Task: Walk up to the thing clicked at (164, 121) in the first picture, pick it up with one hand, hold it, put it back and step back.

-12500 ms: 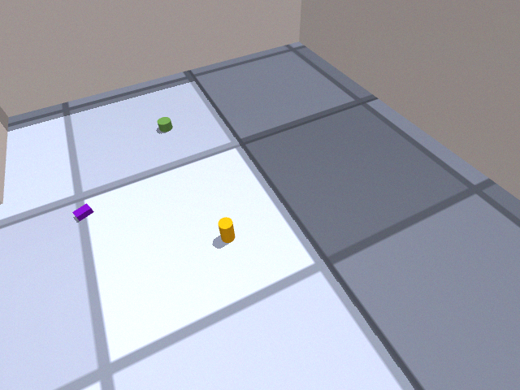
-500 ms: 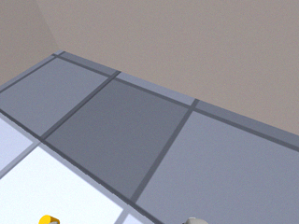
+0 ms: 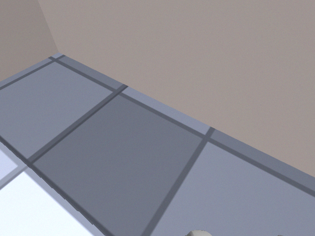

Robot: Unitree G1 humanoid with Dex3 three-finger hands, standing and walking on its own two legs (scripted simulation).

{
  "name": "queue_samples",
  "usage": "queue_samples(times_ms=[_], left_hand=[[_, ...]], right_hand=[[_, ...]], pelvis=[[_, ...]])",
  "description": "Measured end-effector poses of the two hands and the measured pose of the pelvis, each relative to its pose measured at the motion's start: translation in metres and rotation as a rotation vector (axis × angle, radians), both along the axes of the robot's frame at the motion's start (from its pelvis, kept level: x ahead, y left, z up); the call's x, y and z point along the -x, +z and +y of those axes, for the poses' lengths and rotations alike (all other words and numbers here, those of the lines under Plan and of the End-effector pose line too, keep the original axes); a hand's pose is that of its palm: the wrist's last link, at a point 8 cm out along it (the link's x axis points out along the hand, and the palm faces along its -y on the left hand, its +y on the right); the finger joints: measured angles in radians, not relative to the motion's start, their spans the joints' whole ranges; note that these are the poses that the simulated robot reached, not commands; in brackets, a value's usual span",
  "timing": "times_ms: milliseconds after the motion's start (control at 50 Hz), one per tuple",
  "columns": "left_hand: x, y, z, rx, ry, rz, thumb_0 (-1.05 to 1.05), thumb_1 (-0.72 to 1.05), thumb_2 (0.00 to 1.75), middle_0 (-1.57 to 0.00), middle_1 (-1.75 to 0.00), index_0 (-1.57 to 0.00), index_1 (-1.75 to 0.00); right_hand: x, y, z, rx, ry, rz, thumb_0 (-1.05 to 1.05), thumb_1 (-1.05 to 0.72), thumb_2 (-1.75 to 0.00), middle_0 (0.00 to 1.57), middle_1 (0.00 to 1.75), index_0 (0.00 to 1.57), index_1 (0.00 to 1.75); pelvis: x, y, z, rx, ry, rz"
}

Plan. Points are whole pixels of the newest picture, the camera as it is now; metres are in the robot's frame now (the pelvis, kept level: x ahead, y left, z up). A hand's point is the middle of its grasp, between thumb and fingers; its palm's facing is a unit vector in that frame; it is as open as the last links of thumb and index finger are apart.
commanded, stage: walk up
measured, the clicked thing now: out of the picture +0.63 +1.43 -0.73
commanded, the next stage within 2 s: none
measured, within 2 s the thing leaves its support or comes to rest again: neither
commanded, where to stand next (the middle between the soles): +0.38 -0.02 m, yaw +0 degrees
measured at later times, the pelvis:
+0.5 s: pelvis +0.19 -0.07 +0.02, yaw +21 degrees
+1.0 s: pelvis +0.35 -0.07 -0.02, yaw +41 degrees
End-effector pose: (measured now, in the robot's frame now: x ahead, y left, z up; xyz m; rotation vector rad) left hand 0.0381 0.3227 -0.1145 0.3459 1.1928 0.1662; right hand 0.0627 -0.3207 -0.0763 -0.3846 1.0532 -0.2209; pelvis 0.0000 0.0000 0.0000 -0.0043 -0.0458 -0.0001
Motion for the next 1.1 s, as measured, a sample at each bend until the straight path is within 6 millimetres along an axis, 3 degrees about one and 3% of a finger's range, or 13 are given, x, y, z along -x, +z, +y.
queue_samples(times_ms=[100,200,260,340,420,540,660,740,800,900,1000,1100], left_hand=[[-0.061,0.012,-0.004,0.017,-0.039,-0.037,0.01,0.9,0.9,-0.2,-0.3,-0.2,-0.3],[-0.137,0.03,-0.017,0.016,-0.005,-0.185,0.01,0.9,0.9,-0.2,-0.3,-0.2,-0.3],[-0.178,0.041,-0.03,0.013,0.024,-0.275,0.01,0.9,0.9,-0.2,-0.3,-0.2,-0.3],[-0.215,0.047,-0.046,-0.026,0.066,-0.373,0.01,0.9,0.9,-0.2,-0.3,-0.2,-0.3],[-0.209,0.055,-0.06,-0.032,0.146,-0.355,0.0,0.9,0.9,-0.2,-0.3,-0.2,-0.3],[-0.167,0.052,-0.064,-0.04,0.324,-0.244,0.0,0.9,0.9,-0.21,-0.3,-0.2,-0.3],[-0.118,0.031,-0.064,-0.03,0.496,-0.085,0.01,0.9,0.9,-0.2,-0.3,-0.2,-0.3],[-0.099,0.004,-0.064,-0.012,0.579,0.021,0.01,0.9,0.9,-0.2,-0.3,-0.2,-0.3],[-0.106,-0.007,-0.071,0.0,0.609,0.068,0.01,0.9,0.9,-0.2,-0.3,-0.2,-0.3],[-0.137,-0.007,-0.086,0.019,0.628,0.02,0.01,0.9,0.9,-0.2,-0.3,-0.2,-0.3],[-0.163,-0.006,-0.105,-0.034,0.698,-0.049,0.01,0.9,0.9,-0.2,-0.3,-0.2,-0.3],[-0.165,0.002,-0.131,-0.114,0.755,-0.068,0.0,0.9,0.9,-0.21,-0.3,-0.2,-0.3]], right_hand=[[-0.006,0.003,0.001,-0.005,-0.029,0.072,0.0,-0.9,-0.9,0.2,0.3,0.21,0.3],[-0.017,-0.002,-0.007,-0.024,0.011,0.235,0.0,-0.9,-0.9,0.2,0.3,0.21,0.3],[-0.043,-0.007,-0.02,-0.022,0.054,0.284,0.01,-0.9,-0.9,0.2,0.3,0.21,0.3],[-0.105,-0.023,-0.047,0.0,0.125,0.276,0.01,-0.9,-0.9,0.2,0.3,0.21,0.3],[-0.186,-0.021,-0.054,0.015,0.212,0.228,0.01,-0.9,-0.9,0.2,0.3,0.21,0.3],[-0.308,-0.001,-0.039,0.019,0.375,0.135,0.01,-0.9,-0.9,0.2,0.3,0.2,0.3],[-0.416,0.011,0.002,0.06,0.532,0.075,0.01,-0.9,-0.9,0.2,0.3,0.2,0.3],[-0.479,0.006,0.036,0.105,0.627,-0.016,0.0,-0.9,-0.9,0.2,0.3,0.2,0.3],[-0.507,0.001,0.055,0.108,0.652,-0.067,0.0,-0.9,-0.9,0.2,0.3,0.2,0.3],[-0.535,-0.001,0.073,0.074,0.703,-0.059,0.0,-0.9,-0.9,0.2,0.3,0.21,0.3],[-0.572,-0.025,0.081,0.033,0.796,-0.024,0.0,-0.9,-0.9,0.2,0.3,0.21,0.3],[-0.611,-0.047,0.095,0.0,0.848,-0.006,0.01,-0.9,-0.9,0.2,0.3,0.21,0.3]], pelvis=[[-0.035,0.009,0.0,-0.006,0.004,0.005],[-0.07,0.013,-0.017,-0.004,0.122,0.025],[-0.096,0.01,-0.032,-0.012,0.178,0.035],[-0.132,-0.002,-0.054,-0.016,0.242,0.033],[-0.159,0.006,-0.063,-0.021,0.317,0.022],[-0.205,0.018,-0.067,-0.013,0.394,0.03],[-0.25,0.013,-0.06,0.005,0.472,0.036],[-0.278,-0.008,-0.045,0.001,0.518,0.036],[-0.291,-0.014,-0.046,-0.022,0.562,0.026],[-0.321,-0.011,-0.053,-0.024,0.627,0.018],[-0.35,-0.023,-0.07,-0.005,0.714,0.018],[-0.366,-0.031,-0.089,-0.019,0.796,0.018]])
